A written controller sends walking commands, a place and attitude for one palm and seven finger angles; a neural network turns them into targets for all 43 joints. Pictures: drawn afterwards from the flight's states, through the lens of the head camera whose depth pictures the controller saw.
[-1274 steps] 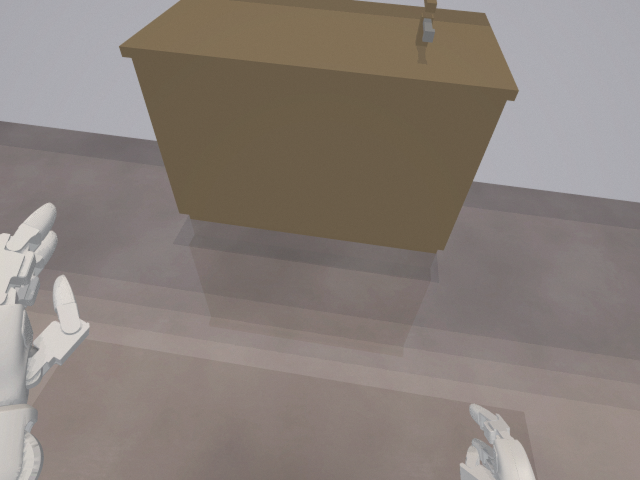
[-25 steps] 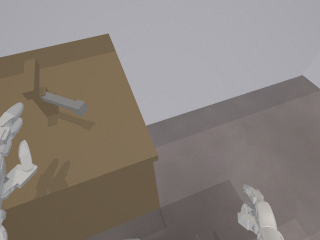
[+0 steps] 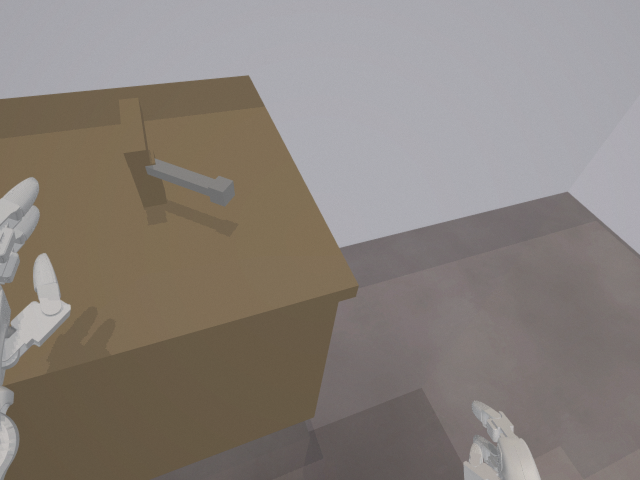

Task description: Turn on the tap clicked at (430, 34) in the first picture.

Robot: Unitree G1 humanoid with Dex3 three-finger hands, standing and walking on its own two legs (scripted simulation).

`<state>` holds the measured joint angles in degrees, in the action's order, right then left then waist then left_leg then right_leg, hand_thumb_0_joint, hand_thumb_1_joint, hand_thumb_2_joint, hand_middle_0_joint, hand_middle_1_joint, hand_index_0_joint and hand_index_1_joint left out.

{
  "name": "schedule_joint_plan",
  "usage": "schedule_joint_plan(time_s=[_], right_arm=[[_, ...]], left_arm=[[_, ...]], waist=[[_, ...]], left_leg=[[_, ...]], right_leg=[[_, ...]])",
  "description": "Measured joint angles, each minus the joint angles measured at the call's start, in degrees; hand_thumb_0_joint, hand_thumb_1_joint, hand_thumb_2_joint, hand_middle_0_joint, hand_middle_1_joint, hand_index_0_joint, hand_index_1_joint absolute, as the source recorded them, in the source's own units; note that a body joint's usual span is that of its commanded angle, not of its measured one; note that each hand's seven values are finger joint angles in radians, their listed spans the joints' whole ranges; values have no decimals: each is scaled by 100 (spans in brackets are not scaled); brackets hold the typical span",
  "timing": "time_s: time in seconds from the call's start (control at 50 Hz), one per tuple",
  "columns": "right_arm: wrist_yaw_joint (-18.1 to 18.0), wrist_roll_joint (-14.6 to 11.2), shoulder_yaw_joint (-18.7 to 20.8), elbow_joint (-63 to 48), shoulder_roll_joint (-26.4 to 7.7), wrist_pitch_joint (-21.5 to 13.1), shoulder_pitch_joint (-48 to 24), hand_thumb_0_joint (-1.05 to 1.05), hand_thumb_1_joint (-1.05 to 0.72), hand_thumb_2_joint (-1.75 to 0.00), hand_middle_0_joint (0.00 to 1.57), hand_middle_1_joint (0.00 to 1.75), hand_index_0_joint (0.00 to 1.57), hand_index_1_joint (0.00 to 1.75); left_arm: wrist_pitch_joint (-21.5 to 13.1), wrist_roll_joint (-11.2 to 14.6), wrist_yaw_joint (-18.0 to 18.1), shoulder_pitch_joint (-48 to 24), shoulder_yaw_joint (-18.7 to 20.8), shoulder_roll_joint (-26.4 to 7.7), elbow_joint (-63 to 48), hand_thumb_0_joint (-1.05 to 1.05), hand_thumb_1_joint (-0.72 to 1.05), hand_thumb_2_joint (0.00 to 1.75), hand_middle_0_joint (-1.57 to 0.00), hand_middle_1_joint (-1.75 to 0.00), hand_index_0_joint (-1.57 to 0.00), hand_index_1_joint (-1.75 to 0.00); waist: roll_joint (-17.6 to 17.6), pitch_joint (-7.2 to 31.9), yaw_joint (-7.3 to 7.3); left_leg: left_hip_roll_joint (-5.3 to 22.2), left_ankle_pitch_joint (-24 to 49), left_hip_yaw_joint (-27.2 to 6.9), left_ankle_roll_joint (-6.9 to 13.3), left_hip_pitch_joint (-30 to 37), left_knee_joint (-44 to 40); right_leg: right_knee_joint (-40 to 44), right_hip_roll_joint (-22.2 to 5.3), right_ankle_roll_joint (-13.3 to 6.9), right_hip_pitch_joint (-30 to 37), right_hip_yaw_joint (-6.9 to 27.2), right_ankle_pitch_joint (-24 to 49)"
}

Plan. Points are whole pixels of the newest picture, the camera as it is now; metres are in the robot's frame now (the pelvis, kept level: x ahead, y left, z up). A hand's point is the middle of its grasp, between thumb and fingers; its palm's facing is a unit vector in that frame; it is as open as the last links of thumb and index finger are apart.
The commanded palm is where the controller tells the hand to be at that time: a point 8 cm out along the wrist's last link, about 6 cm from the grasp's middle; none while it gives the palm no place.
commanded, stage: come to a stop and stand still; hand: left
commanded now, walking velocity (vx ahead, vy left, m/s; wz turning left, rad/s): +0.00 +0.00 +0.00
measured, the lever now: (221, 191) +0.47 +0.19 +0.09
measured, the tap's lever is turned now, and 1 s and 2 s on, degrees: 47 47 47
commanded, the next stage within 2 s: look again from close up in 1.40 s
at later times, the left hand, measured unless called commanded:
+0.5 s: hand out of the picture +0.11 +0.33 +0.17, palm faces +0.52 -0.80 -0.29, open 7.4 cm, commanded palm +0.05 +0.35 +0.18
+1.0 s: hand out of the picture +0.02 +0.40 +0.18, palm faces +0.41 -0.84 -0.35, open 7.4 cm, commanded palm -0.04 +0.43 +0.18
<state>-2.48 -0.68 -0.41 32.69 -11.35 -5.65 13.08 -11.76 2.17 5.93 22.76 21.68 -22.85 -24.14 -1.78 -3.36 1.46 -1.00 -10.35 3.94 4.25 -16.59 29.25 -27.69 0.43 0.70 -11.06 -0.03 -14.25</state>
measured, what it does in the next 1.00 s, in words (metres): walks backwards: right foot, then left foot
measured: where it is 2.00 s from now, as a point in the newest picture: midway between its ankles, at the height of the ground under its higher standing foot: outside the picture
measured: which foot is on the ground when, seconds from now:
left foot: down 0.00-0.62, up 0.64-0.78, down 0.80-1.00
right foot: down 0.00-0.48, up 0.50-0.62, down 0.64-0.82, up 0.84-1.00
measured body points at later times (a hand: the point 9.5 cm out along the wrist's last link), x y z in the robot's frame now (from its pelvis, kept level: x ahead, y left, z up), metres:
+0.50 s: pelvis -0.08 +0.06 -0.01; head -0.10 +0.09 +0.44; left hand +0.08 +0.37 +0.19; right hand +0.12 -0.15 -0.07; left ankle +0.06 +0.08 -0.73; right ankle +0.00 -0.12 -0.72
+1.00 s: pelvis -0.18 +0.15 +0.01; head -0.21 +0.17 +0.46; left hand -0.01 +0.45 +0.20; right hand -0.02 -0.05 -0.06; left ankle -0.14 +0.23 -0.74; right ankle -0.14 +0.05 -0.69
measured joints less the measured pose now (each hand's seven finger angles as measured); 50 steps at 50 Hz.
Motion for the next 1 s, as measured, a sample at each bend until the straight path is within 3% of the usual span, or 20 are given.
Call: schedule_joint_plan(time_s=[0.08, 0.18, 0.3, 0.4, 0.48, 0.52, 0.56, 0.6, 0.62, 0.64, 0.68, 0.72, 0.76, 0.8, 0.84, 0.88, 0.94, 1.0], right_arm=[[44, 24, -67, 7, 3, -95, 42, 1, -91, -90, 20, 30, 20, 30], [116, 68, -106, -44, 77, -123, -22, 1, -91, -90, 20, 30, 20, 30], [138, 98, -59, -100, 165, -44, -58, 1, -90, -90, 20, 30, 20, 30], [150, 90, -7, 0, 62, 6, -70, 1, -90, -90, 20, 30, 21, 30], [142, 54, 52, 133, -60, 17, -147, 1, -90, -90, 20, 30, 21, 30], [136, 40, 115, 160, -53, 32, -193, 1, -90, -90, 20, 30, 20, 30], [174, 33, 200, 151, 12, 28, -178, 1, -91, -90, 20, 30, 20, 30], [234, 26, 236, 128, 46, 18, -91, 1, -91, -90, 20, 30, 20, 30], [261, 8, 218, 73, 59, 24, -28, 1, -91, -90, 20, 30, 20, 30], [294, -15, 189, 11, 44, 45, -15, 1, -91, -90, 20, 30, 20, 30], [305, -11, 131, 99, -38, 111, -139, 1, -91, -90, 20, 30, 20, 30], [275, 38, 75, 360, 40, 105, -180, 1, -91, -90, 20, 30, 20, 30], [205, 76, 20, 455, 118, 36, -99, 1, -91, -90, 20, 30, 20, 30], [133, 111, -14, 373, 40, -158, 30, 1, -91, -90, 20, 30, 20, 30], [70, 106, 32, 406, 105, -297, -58, 1, -91, -90, 20, 30, 20, 30], [109, 123, 36, 393, 218, -331, -130, 1, -91, -90, 20, 30, 20, 30], [289, 102, -20, 262, 355, -277, -28, 1, -91, -90, 20, 30, 20, 30], [359, 85, -75, 110, 374, -149, 200, 1, -90, -90, 20, 30, 21, 30]], left_arm=[[59, -137, 66, -391, -42, 266, 174, 1, 89, 90, -21, -30, -22, -31], [71, -255, 35, -409, -317, 446, 125, 1, 89, 90, -20, -30, -21, -31], [124, -225, -41, -307, -278, 238, 156, 1, 89, 90, -21, -30, -21, -31], [164, -189, -40, -363, -144, 203, 42, 1, 89, 90, -21, -30, -21, -31], [196, -172, -34, -478, -147, 318, -175, 1, 89, 90, -21, -30, -21, -31], [281, -155, -36, -635, -170, 374, -137, 1, 89, 90, -20, -30, -21, -31], [360, -123, -75, -794, -175, 370, 3, 1, 89, 90, -20, -30, -21, -31], [389, -83, -115, -821, -199, 349, 131, 1, 89, 90, -21, -30, -21, -31], [394, -88, -127, -747, -184, 263, 86, 1, 89, 90, -21, -30, -21, -31], [373, -97, -136, -637, -131, 168, -61, 1, 89, 90, -21, -30, -21, -31], [358, -55, -163, -345, -36, 154, -474, 1, 89, 90, -21, -30, -21, -31], [258, -39, -157, -108, 25, 165, -677, 1, 89, 90, -21, -30, -21, -31], [192, -90, -100, -138, 26, 218, -703, 1, 89, 90, -21, -30, -21, -31], [131, -133, 5, -322, -21, 301, -611, 1, 89, 90, -21, -30, -21, -31], [91, -145, 78, -689, -25, 290, -287, 1, 89, 90, -21, -30, -21, -31], [175, -104, 70, -809, 17, 296, 35, 1, 89, 90, -20, -30, -21, -31], [278, -76, -27, -491, 13, 235, 48, 1, 89, 90, -20, -30, -21, -30], [281, -57, -95, 141, -63, 174, -262, 1, 89, 90, -20, -30, -21, -30]], waist=[[41, 56, 99], [107, 121, 49], [196, 119, -10], [235, 50, 67], [245, -40, 136], [257, -134, 148], [266, -202, 89], [258, -169, -29], [149, -101, -70], [19, -60, -67], [40, -116, -8], [-104, 15, 124], [-301, 157, 261], [-256, 253, 273], [-403, 15, 262], [-326, -102, 90], [-125, -11, -193], [39, 179, -222]], left_leg=[[-76, 160, 18, 102, 25, -156], [-174, 270, 38, 136, 53, -342], [-231, 182, 106, -43, 57, -540], [-199, -346, 244, -200, -186, -154], [-183, -474, 284, -118, -440, 351], [-164, 0, 358, -26, -392, 225], [-144, 547, 471, -100, -274, -98], [-150, 619, 665, -294, -253, -331], [-212, 46, 814, -436, -452, -69], [-305, -669, 795, -516, -879, 793], [-302, -1148, 228, -565, -1549, 3135], [-193, -1128, -177, -554, -1528, 3951], [-5, -1241, -396, -429, -914, 2992], [171, -1084, -531, -335, 30, 1107], [-79, -1005, -335, -274, 242, 782], [-146, -649, -269, -204, 371, 587], [-69, -223, -305, -119, 481, 85], [84, 6, -192, -103, 537, -342]], right_leg=[[41, -29, -33, -5, 68, -96], [52, -51, -144, -20, 185, -275], [153, -87, -279, -2, 262, -428], [141, -158, -231, -57, 218, -220], [-453, -167, -213, -328, 207, -512], [-1327, -45, -217, -597, 234, -1022], [-2129, 153, -203, -711, 95, -1207], [-1771, 266, -337, -424, -268, -1232], [-1168, 242, -493, -212, -368, -1201], [-791, 163, -647, -230, -302, -713], [-1157, 137, -519, -566, -245, -187], [-1205, 126, -371, -743, -59, -193], [-1041, 12, -304, -869, 108, -97], [-1029, -52, -188, -1013, 191, 16], [-1421, -188, -134, -1103, 462, -330], [-2168, -18, -98, -1219, 505, -830], [-2646, 267, -117, -1315, 223, -803], [-2155, 373, -191, -1086, -199, -749]])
